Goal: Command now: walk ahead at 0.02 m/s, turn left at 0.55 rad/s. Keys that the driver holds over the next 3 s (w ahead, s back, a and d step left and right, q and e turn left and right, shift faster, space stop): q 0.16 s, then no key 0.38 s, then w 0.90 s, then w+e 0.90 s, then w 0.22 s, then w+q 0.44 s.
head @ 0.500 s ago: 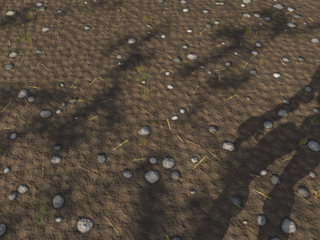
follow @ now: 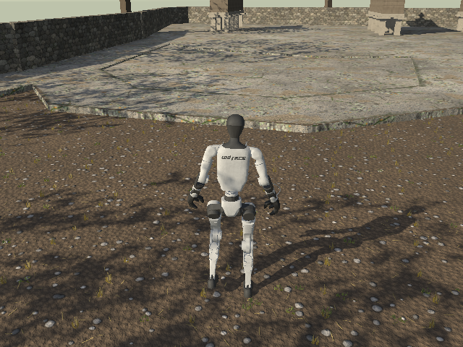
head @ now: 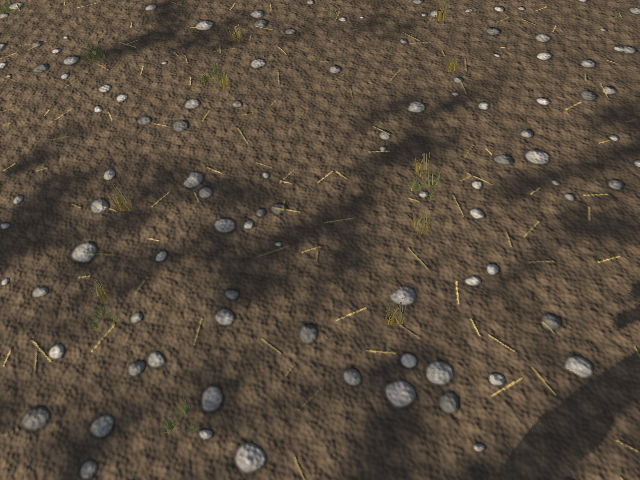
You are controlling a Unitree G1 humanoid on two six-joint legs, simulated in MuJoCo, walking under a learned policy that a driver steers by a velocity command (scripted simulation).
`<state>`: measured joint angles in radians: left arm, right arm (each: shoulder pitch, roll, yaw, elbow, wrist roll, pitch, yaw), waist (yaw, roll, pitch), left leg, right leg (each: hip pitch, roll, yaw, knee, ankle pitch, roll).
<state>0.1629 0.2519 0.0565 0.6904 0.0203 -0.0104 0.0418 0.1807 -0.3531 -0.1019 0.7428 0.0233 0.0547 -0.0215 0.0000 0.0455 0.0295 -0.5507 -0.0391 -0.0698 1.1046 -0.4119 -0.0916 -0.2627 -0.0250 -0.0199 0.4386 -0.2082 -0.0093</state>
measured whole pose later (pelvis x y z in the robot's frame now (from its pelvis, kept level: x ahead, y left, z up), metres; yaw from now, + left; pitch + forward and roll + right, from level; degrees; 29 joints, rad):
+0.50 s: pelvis +0.00 +0.05 +0.00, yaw +11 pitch +1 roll -1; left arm 0.19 0.31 0.07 0.76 0.00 0.03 0.04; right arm 0.13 -0.25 -0.04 0.69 -0.01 0.01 -0.01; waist 0.01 -0.03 0.03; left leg -0.25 -0.04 -0.01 0.45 -0.22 0.06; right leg -0.42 -0.05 0.02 0.85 -0.39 0.08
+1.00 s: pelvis +0.09 +0.10 -0.01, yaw +11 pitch +1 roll +0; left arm 0.38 0.29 0.06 0.84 -0.02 -0.05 0.01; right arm 0.19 -0.29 -0.06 0.75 0.01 -0.07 0.03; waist 0.03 -0.03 0.00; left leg -0.33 -0.02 0.05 0.58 -0.27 0.05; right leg -0.24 -0.06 0.06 0.82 -0.47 0.01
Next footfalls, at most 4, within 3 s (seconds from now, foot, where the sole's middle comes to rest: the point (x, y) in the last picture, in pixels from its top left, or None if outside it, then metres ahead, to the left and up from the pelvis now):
0.22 left None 0.03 0.15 -0.78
0.62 right None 0.06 -0.09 -0.78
0.94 left None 0.13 0.21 -0.78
1.44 right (327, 453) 0.52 0.06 -0.78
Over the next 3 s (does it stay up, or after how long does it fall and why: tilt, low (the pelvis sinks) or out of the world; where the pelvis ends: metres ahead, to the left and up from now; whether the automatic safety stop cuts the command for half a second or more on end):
stays up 1.15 0.05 -0.03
